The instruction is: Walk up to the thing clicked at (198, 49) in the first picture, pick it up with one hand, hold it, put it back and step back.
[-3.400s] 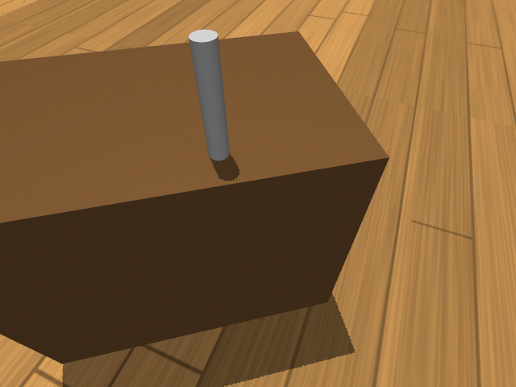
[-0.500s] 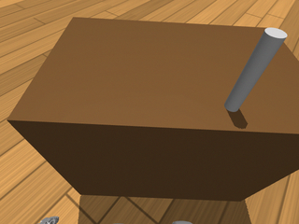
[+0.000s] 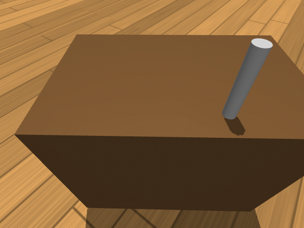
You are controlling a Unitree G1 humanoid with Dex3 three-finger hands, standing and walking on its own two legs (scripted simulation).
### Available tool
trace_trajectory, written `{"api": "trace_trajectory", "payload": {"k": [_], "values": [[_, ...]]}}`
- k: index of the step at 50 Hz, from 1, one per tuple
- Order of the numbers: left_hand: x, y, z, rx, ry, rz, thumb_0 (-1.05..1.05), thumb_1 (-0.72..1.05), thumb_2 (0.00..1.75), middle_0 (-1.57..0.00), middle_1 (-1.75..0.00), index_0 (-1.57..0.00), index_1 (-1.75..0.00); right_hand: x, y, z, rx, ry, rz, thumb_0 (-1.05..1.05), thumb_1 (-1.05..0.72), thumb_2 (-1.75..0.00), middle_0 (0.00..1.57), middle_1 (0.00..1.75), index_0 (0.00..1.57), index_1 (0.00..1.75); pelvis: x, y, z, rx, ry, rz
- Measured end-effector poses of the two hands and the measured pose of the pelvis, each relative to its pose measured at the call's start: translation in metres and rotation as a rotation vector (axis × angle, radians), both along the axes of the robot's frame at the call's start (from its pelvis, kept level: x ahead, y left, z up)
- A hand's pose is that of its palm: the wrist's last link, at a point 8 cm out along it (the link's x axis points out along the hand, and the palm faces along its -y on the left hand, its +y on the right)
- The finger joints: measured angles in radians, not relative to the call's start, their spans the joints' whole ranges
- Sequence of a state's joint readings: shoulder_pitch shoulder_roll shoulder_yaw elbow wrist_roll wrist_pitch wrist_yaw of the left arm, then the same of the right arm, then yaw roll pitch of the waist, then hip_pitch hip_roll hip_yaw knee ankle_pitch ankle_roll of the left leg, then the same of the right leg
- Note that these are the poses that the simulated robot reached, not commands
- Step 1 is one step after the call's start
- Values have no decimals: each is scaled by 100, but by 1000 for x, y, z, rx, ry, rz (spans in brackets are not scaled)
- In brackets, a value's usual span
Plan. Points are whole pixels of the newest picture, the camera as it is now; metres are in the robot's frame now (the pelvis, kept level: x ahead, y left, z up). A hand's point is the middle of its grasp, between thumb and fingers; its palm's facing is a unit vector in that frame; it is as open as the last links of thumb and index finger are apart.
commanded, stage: walk up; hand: right
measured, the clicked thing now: (242, 85) +0.45 -0.23 +0.14
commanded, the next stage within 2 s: stand in 0.82 s
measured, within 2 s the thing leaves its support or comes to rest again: neither
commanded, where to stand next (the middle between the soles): +0.05 -0.01 m, yaw -1 degrees
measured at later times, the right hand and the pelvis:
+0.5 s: hand out of the picture +0.09 -0.24 -0.15, palm faces +0.01 +0.94 -0.35, open 7.4 cm; pelvis +0.01 +0.01 +0.00, yaw -1 degrees
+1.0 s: hand out of the picture +0.09 -0.24 -0.15, palm faces -0.01 +0.94 -0.34, open 7.4 cm; pelvis +0.01 +0.01 +0.00, yaw +0 degrees
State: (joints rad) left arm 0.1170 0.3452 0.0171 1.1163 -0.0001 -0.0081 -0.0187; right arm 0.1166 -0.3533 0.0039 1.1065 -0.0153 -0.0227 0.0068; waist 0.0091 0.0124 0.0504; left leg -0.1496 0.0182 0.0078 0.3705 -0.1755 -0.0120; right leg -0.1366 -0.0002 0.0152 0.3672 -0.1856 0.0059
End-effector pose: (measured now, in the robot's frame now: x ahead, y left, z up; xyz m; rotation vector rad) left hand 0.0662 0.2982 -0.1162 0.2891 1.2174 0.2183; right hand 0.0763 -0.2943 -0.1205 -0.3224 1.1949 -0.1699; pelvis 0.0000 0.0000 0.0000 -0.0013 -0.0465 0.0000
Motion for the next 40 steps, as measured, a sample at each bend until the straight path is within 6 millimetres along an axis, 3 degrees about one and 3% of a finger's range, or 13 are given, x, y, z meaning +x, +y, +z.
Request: {"api": "trace_trajectory", "payload": {"k": [8, 15, 40], "values": [[25, 2, -1, -12, -18, -29, 1, 90, 90, -21, -30, -20, -30, -8, 4, 3, -14, 22, -38, 1, -90, -89, 21, 30, 20, 30, 5, 7, 1, 2, 3, -8], [34, 3, -3, -19, -18, -44, 0, 90, 90, -21, -30, -20, -30, -6, 6, 6, -23, 20, -57, 1, -90, -89, 21, 30, 20, 30, 8, 12, 2, 3, 4, -12], [14, 9, -2, 4, 49, -21, 1, 90, 90, -21, -30, -20, -30, 11, 11, 2, 3, 12, -48, 1, -90, -89, 21, 30, 20, 30, 14, 13, 3, 5, 6, -16]]}}
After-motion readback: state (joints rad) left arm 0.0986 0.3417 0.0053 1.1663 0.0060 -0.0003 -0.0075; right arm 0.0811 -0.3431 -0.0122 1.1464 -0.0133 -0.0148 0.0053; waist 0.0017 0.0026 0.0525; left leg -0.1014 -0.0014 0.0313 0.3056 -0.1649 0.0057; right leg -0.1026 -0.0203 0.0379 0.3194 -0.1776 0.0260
